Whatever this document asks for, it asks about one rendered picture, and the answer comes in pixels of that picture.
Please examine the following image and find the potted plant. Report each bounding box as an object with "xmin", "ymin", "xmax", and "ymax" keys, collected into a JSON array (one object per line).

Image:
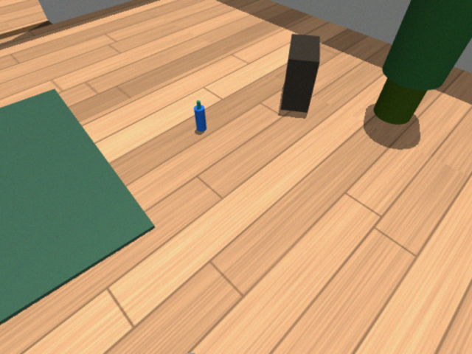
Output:
[{"xmin": 374, "ymin": 0, "xmax": 472, "ymax": 125}]

